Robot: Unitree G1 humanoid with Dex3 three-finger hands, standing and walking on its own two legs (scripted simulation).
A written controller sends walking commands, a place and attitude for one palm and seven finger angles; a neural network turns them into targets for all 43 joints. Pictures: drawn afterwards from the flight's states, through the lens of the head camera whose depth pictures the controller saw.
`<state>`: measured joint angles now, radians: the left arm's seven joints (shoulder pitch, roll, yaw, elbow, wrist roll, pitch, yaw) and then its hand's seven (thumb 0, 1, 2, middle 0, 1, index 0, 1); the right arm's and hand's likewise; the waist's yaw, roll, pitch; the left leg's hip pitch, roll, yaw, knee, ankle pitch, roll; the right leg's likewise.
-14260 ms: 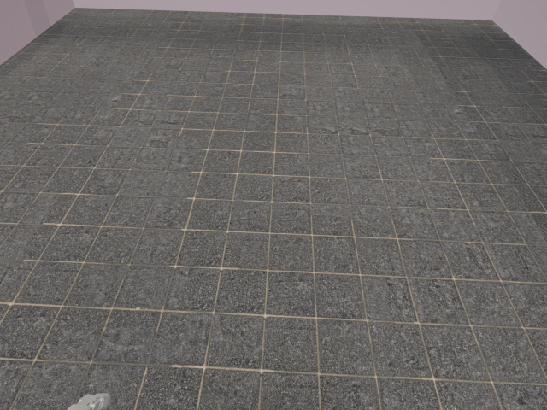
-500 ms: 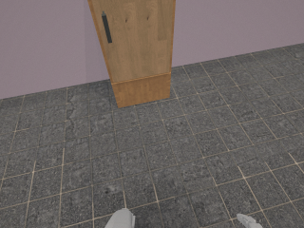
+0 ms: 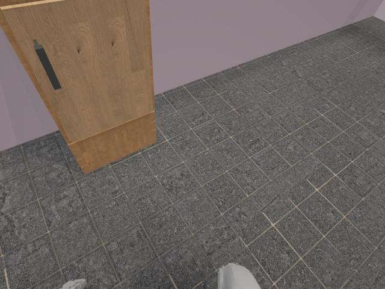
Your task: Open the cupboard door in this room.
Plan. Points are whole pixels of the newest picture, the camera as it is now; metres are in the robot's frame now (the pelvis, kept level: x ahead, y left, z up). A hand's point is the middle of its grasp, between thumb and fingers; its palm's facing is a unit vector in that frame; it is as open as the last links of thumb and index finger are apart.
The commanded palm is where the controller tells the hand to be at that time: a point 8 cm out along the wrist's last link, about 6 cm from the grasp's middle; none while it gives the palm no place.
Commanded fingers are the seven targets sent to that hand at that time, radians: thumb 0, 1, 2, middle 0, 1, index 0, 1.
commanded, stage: walk to a spot facing it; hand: left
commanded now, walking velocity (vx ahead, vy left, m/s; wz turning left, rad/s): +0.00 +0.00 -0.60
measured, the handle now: (46, 65) +0.73 +0.53 -0.03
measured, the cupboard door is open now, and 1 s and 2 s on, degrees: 0 0 0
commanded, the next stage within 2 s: none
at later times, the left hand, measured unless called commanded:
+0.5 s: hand (151, 222) +0.29 +0.12 -0.18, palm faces -0.32 -0.93 -0.21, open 7.3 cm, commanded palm none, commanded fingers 0.00 0.90 0.90 -0.20 -0.30 -0.20 -0.30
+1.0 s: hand (131, 191) +0.38 +0.19 -0.18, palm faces -0.50 -0.84 -0.21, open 7.4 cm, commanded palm none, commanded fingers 0.00 0.90 0.90 -0.20 -0.30 -0.20 -0.30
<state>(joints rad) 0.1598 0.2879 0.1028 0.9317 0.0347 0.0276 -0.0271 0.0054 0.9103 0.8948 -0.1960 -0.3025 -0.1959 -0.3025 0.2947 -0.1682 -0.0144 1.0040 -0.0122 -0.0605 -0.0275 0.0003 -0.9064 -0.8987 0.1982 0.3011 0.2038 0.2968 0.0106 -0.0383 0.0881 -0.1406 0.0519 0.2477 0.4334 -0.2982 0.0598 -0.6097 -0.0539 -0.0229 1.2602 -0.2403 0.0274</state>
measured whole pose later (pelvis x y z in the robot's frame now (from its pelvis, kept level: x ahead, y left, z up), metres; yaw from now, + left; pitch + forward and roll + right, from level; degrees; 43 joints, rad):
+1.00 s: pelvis +0.21 +0.04 +0.00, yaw -35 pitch +0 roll -2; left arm 0.22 0.28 0.10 0.90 0.02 0.08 -0.03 0.01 0.91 0.89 -0.20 -0.30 -0.20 -0.30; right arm 0.15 -0.18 -0.02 0.86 -0.02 0.01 -0.01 0.00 -0.90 -0.90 0.20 0.30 0.21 0.30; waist 0.03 -0.04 0.09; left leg -0.24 0.12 0.21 0.49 -0.25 0.02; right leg -0.50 -0.04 0.00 1.21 -0.41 0.08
